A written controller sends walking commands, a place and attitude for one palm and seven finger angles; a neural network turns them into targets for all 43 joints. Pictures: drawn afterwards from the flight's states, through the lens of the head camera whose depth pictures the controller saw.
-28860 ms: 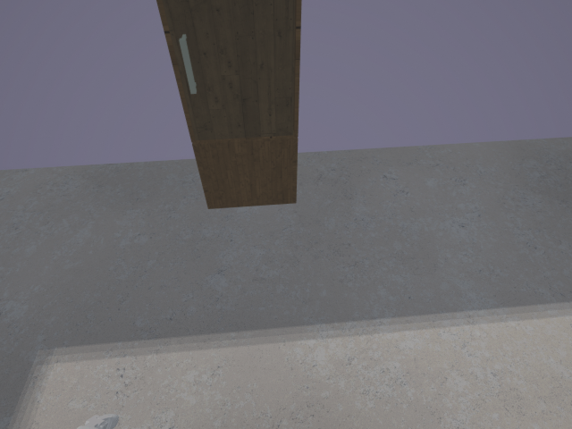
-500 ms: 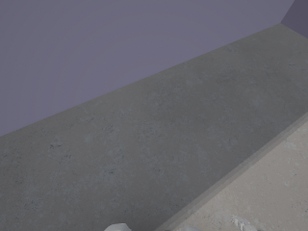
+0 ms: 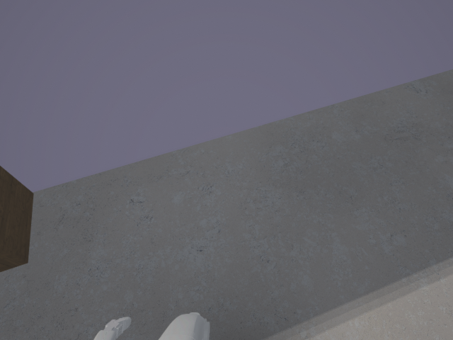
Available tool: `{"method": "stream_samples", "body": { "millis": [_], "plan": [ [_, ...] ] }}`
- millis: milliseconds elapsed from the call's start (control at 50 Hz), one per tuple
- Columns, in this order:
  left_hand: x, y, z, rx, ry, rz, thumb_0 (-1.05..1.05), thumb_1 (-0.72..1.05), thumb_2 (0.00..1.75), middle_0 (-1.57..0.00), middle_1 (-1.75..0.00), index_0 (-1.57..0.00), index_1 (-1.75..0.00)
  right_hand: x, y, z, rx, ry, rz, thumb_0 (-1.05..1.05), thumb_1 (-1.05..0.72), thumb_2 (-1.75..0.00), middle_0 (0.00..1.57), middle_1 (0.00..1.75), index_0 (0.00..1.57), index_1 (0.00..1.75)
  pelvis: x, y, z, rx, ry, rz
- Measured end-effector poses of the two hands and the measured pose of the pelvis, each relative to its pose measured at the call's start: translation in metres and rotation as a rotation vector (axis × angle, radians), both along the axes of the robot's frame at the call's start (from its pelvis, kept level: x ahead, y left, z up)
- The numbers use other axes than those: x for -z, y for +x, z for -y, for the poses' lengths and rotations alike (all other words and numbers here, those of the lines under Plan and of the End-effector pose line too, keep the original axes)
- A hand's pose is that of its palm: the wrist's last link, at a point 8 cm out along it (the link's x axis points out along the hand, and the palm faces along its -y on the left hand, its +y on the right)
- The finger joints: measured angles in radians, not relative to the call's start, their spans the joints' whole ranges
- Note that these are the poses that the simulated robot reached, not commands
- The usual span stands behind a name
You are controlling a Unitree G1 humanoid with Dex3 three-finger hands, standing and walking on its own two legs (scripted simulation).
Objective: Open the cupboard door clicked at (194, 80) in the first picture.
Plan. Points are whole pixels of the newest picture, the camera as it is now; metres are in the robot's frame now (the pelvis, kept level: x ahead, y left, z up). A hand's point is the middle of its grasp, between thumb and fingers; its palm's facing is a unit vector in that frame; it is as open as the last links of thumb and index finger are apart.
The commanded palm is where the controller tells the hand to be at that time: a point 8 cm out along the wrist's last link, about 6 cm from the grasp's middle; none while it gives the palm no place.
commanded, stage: turn to face it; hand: left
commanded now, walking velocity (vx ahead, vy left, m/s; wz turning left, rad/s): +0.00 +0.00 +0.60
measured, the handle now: out of the picture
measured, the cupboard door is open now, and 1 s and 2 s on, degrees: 47 47 47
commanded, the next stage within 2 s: take the last steps up to it in 1.74 s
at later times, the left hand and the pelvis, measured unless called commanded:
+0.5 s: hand out of the picture +0.02 +0.26 -0.17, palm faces +0.32 -0.91 -0.26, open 7.4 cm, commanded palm none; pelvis +0.01 +0.02 +0.00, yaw +18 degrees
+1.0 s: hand out of the picture -0.03 +0.17 -0.16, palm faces +0.59 -0.76 -0.25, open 7.3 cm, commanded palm none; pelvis +0.04 -0.02 +0.00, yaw +38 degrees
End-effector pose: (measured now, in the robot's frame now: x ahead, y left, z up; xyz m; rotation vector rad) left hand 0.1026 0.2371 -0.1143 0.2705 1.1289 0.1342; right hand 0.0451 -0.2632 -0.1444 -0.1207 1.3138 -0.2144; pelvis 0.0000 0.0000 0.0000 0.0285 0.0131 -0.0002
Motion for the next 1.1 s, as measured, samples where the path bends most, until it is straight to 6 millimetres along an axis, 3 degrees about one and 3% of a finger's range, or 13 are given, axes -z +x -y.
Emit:
{"method": "stream_samples", "body": {
  "millis": [120, 260, 300, 360, 480, 580, 680, 740, 840, 960, 1100],
  "plan": [
    [0.009, -0.045, 0.000, -0.120, -0.037, -0.057, 0.01, 0.91, 0.90, -0.20, -0.30, -0.20, -0.30, -0.010, 0.044, -0.006, -0.118, -0.006, 0.022, 0.01, -0.91, -0.90, 0.20, 0.30, 0.19, 0.30, -0.003, 0.002, 0.001, -0.091, 0.007, 0.006],
    [0.040, -0.104, -0.036, -0.272, -0.061, -0.132, 0.01, 0.91, 0.90, -0.21, -0.30, -0.20, -0.30, -0.014, 0.116, -0.044, -0.298, -0.052, 0.144, 0.01, -0.91, -0.90, 0.20, 0.30, 0.19, 0.30, 0.016, 0.005, -0.020, -0.185, -0.021, -0.001],
    [0.046, -0.116, -0.048, -0.304, -0.053, -0.164, 0.01, 0.91, 0.90, -0.20, -0.30, -0.20, -0.30, -0.018, 0.129, -0.056, -0.333, -0.063, 0.182, 0.01, -0.91, -0.90, 0.20, 0.30, 0.20, 0.30, 0.018, 0.003, -0.024, -0.205, -0.017, 0.002],
    [0.041, -0.120, -0.060, -0.348, -0.041, -0.171, 0.01, 0.91, 0.90, -0.20, -0.30, -0.20, -0.30, -0.026, 0.134, -0.067, -0.373, -0.074, 0.192, 0.01, -0.91, -0.90, 0.20, 0.30, 0.20, 0.30, 0.012, 0.003, -0.027, -0.238, -0.032, -0.001],
    [0.021, -0.105, -0.068, -0.389, -0.030, -0.081, 0.01, 0.91, 0.90, -0.20, -0.30, -0.20, -0.30, -0.030, 0.130, -0.075, -0.426, -0.059, 0.136, 0.01, -0.91, -0.90, 0.20, 0.30, 0.20, 0.30, -0.001, 0.007, -0.025, -0.300, -0.049, -0.009],
    [0.011, -0.088, -0.059, -0.410, -0.017, -0.022, 0.01, 0.91, 0.90, -0.20, -0.30, -0.20, -0.30, -0.022, 0.125, -0.068, -0.445, -0.033, 0.082, 0.01, -0.91, -0.90, 0.20, 0.30, 0.20, 0.30, -0.002, 0.014, -0.014, -0.359, -0.051, -0.015],
    [0.006, -0.073, -0.038, -0.438, 0.012, 0.041, 0.01, 0.90, 0.90, -0.20, -0.30, -0.20, -0.30, -0.001, 0.130, -0.048, -0.460, -0.006, 0.029, 0.01, -0.91, -0.90, 0.20, 0.30, 0.20, 0.30, 0.007, 0.026, 0.008, -0.428, -0.029, -0.026],
    [0.003, -0.078, -0.021, -0.463, 0.025, 0.043, 0.01, 0.90, 0.90, -0.20, -0.30, -0.20, -0.30, 0.007, 0.141, -0.038, -0.481, 0.001, 0.007, 0.01, -0.91, -0.90, 0.20, 0.30, 0.20, 0.30, 0.008, 0.029, 0.017, -0.470, -0.022, -0.015],
    [0.000, -0.101, 0.008, -0.545, -0.008, -0.001, 0.01, 0.90, 0.90, -0.20, -0.30, -0.20, -0.30, 0.000, 0.165, -0.039, -0.541, 0.004, -0.004, 0.01, -0.91, -0.90, 0.20, 0.30, 0.20, 0.30, -0.001, 0.037, 0.023, -0.542, 0.005, 0.000],
    [0.008, -0.144, 0.027, -0.673, -0.047, -0.054, 0.01, 0.91, 0.90, -0.20, -0.30, -0.20, -0.30, -0.009, 0.202, -0.068, -0.665, -0.003, 0.020, 0.01, -0.91, -0.90, 0.20, 0.30, 0.19, 0.30, -0.003, 0.041, 0.021, -0.630, 0.014, 0.006],
    [0.038, -0.216, 0.026, -0.818, -0.091, -0.137, 0.01, 0.91, 0.90, -0.20, -0.30, -0.20, -0.30, -0.015, 0.247, -0.143, -0.842, -0.008, 0.168, 0.01, -0.91, -0.90, 0.20, 0.30, 0.19, 0.30, 0.016, 0.032, -0.001, -0.721, -0.014, 0.011]
  ]
}}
